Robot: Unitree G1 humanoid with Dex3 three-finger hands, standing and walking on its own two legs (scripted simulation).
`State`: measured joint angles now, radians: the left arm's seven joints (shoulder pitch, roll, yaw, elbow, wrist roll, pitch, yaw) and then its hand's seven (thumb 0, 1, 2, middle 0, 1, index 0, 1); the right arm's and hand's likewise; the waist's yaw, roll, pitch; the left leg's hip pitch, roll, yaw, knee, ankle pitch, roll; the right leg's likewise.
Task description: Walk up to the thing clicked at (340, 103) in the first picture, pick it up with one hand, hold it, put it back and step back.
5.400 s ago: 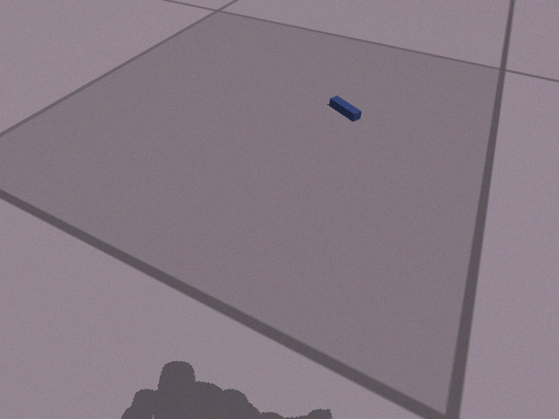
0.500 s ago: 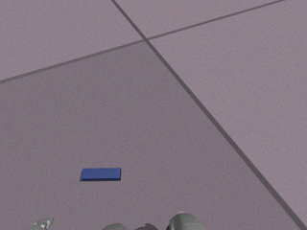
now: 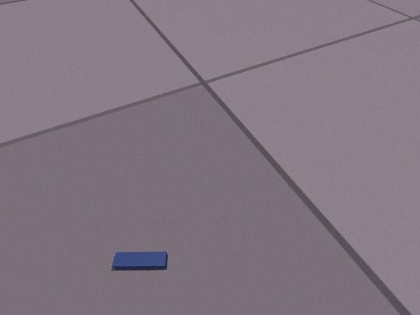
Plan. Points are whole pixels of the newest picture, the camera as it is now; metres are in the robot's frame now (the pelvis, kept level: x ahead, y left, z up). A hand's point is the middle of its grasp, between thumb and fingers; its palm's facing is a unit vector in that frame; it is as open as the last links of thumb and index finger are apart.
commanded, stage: walk up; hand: left
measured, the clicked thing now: (141, 260) +0.44 +0.33 -0.73
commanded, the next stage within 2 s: stand in 1.48 s
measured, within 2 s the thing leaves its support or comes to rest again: neither
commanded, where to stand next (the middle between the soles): +0.06 -0.02 m, yaw +2 degrees
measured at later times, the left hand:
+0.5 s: hand out of the picture +0.12 +0.26 -0.13, palm faces +0.02 -0.95 -0.30, open 7.4 cm
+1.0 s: hand out of the picture +0.08 +0.27 -0.14, palm faces +0.04 -0.95 -0.31, open 7.4 cm
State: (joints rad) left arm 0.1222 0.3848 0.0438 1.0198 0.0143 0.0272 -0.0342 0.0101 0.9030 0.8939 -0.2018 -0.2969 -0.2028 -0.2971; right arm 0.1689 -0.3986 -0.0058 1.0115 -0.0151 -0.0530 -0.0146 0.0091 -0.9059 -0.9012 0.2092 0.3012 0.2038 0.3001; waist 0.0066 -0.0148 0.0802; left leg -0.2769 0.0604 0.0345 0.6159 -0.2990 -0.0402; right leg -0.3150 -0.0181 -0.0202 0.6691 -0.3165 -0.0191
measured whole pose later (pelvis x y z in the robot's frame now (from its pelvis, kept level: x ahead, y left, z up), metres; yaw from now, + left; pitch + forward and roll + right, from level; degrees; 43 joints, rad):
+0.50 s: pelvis +0.01 +0.01 +0.02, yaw +1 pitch -2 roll +0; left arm 0.04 0.35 0.04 1.09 0.01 0.03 -0.03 0.01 0.90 0.89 -0.20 -0.30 -0.20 -0.30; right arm 0.14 -0.36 0.01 1.12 -0.02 -0.04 -0.01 0.01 -0.91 -0.90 0.21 0.30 0.20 0.30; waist 0.00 -0.02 0.05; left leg -0.18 0.06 0.03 0.43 -0.21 -0.04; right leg -0.19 -0.02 -0.03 0.45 -0.22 0.00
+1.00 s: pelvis +0.01 +0.02 +0.02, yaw +1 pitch -2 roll +0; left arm 0.09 0.35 0.04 1.13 0.02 0.03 -0.03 0.01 0.90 0.89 -0.20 -0.30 -0.20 -0.30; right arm 0.10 -0.36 0.00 1.12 -0.02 -0.03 -0.01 0.01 -0.91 -0.90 0.21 0.30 0.20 0.30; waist 0.01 0.00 0.05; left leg -0.15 0.05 0.02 0.38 -0.19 -0.03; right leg -0.15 -0.02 -0.04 0.39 -0.19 0.01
